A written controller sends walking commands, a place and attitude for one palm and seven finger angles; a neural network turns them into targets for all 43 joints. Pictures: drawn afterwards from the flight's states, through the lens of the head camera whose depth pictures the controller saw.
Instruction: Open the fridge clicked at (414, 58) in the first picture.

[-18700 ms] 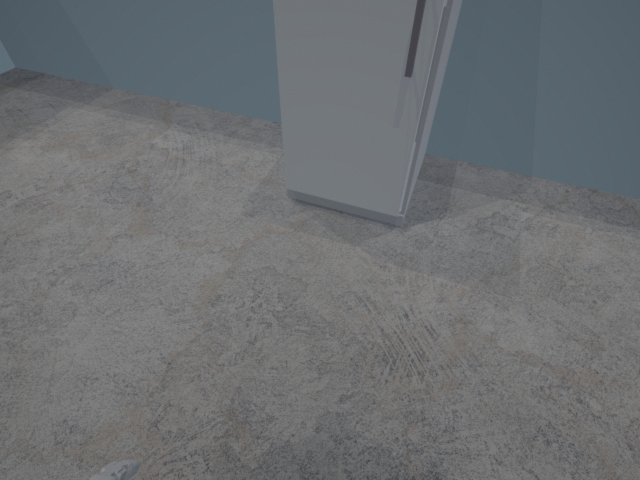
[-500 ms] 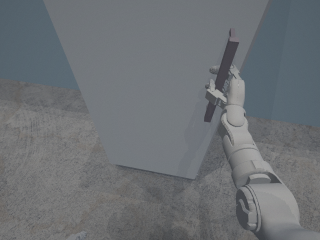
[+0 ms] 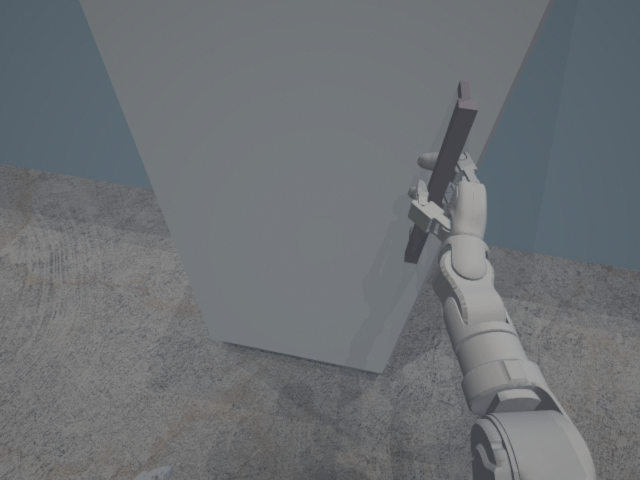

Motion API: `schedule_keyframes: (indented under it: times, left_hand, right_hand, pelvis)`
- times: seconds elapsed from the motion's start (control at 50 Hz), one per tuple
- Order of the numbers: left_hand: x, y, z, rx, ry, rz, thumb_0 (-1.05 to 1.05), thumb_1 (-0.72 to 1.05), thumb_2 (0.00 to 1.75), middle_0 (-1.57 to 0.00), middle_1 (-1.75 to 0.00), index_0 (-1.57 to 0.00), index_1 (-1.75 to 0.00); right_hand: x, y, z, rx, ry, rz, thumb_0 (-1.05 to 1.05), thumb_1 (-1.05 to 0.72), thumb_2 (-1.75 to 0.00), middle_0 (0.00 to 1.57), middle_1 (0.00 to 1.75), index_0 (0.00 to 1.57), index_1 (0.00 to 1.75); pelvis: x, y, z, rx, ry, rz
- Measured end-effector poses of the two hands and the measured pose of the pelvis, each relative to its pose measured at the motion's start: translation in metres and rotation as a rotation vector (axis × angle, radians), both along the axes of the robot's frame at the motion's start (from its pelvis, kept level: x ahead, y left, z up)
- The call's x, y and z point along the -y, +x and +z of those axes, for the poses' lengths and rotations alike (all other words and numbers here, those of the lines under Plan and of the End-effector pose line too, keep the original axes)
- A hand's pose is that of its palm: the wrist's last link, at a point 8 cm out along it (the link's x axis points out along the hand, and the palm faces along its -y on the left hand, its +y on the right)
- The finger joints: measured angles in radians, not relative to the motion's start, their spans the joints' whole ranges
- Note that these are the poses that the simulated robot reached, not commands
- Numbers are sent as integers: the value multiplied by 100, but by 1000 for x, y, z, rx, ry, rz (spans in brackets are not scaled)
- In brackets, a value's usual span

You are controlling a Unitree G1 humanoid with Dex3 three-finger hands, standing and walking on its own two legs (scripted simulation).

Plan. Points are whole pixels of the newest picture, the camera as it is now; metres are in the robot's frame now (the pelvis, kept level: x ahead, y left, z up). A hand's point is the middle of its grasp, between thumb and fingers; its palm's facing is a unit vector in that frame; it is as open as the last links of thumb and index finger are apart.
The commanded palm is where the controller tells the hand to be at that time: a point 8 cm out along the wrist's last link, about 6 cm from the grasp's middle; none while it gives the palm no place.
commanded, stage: pull the door a little, standing still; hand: right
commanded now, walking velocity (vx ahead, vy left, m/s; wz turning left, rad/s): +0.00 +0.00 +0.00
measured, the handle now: (433, 185) +0.50 -0.08 +0.11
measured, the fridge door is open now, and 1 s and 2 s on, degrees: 0 25 58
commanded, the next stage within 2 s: walk backward, drawing the door open in 0.48 s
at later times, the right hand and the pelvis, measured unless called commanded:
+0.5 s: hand (414, 228) +0.40 -0.05 +0.13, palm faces +0.00 +1.00 +0.00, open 6.1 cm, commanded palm +0.34 -0.10 +0.12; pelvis +0.02 +0.00 +0.01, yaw +1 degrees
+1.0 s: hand (359, 337) +0.25 +0.01 +0.12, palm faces -0.25 +0.95 -0.19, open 6.2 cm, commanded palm +0.23 -0.05 +0.13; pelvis -0.03 +0.03 +0.01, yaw -1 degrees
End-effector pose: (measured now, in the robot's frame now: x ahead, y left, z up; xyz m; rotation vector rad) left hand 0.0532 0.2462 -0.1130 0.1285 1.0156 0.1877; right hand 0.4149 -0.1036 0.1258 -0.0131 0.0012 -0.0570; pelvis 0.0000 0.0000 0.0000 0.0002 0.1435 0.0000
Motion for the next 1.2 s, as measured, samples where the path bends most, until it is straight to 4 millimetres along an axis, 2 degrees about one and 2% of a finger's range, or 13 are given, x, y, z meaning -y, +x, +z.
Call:
schedule_keyframes:
  times: [0.24, 0.4, 0.52, 0.62, 0.72, 0.8, 0.88, 0.98, 1.2]
  left_hand:
    - [-3, 47, 9, 51, 22, -41, 1, 91, 90, -20, -30, -20, -30]
    - [-2, 61, 18, 111, 6, -21, 1, 91, 90, -20, -30, -20, -30]
    - [2, 71, 23, 135, -13, -18, 1, 91, 90, -20, -30, -20, -30]
    - [7, 92, 31, 183, -17, -32, 1, 90, 90, -20, -30, -20, -30]
    - [13, 113, 39, 206, 25, -63, 1, 90, 90, -20, -30, -20, -30]
    - [20, 123, 47, 254, 21, -77, 1, 91, 90, -20, -30, -20, -30]
    - [25, 121, 49, 289, -11, -86, 1, 90, 90, -20, -30, -20, -30]
    - [19, 107, 40, 272, -50, -117, 1, 90, 90, -20, -30, -20, -30]
    - [-32, 68, 25, 227, 4, -192, 2, 90, 90, -20, -30, -20, -30]
  right_hand:
    - [2, -1, 1, -20, 0, 11, 1, -74, -80, 35, 136, 35, 139]
    - [1, -14, 2, -28, 7, 33, 1, -75, -78, 30, 131, 30, 135]
    - [-4, -45, 0, -9, 21, 64, 1, -75, -77, 26, 129, 27, 130]
    - [-12, -81, 0, 1, 23, 107, 1, -72, -75, 26, 130, 27, 129]
    - [-16, -106, 3, 58, -84, 257, 2, -67, -75, 34, 134, 31, 132]
    - [-25, -125, 5, 74, -129, 333, 1, -65, -75, 38, 136, 32, 135]
    - [-35, -145, 6, 78, -154, 359, 1, -65, -74, 39, 136, 34, 136]
    - [-51, -170, 7, 78, -169, 330, 0, -64, -74, 40, 136, 34, 137]
    - [-93, -224, 4, 103, -135, 287, 1, -67, -75, 40, 137, 30, 136]
  pelvis:
    - [-4, 10, 3, 11, -3, -14]
    - [-4, 15, 6, 29, -8, 4]
    - [-4, 21, 9, 57, -10, 17]
    - [-4, 24, 11, 92, -6, 12]
    - [-1, 16, 13, 116, 1, -12]
    - [0, 6, 15, 123, -12, -3]
    - [-5, -6, 14, 129, -31, 6]
    - [-24, -22, 13, 132, -38, -13]
    - [-73, -61, 6, 151, -30, -166]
